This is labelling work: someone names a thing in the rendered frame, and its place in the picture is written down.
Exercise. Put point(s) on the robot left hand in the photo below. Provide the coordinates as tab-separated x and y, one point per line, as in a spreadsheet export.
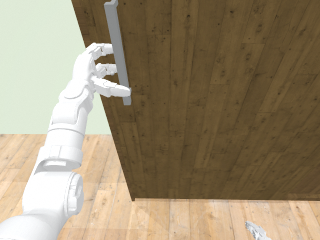
84	68

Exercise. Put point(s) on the left robot forearm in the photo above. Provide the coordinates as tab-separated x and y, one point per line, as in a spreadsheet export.
62	151

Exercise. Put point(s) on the wardrobe door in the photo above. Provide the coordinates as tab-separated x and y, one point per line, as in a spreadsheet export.
310	184
225	95

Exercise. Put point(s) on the left robot upper arm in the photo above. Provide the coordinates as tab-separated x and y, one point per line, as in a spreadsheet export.
51	198

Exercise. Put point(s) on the handle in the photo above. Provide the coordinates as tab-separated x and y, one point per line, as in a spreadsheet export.
116	41

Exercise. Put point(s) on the robot right hand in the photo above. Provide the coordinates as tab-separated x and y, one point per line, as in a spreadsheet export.
257	231

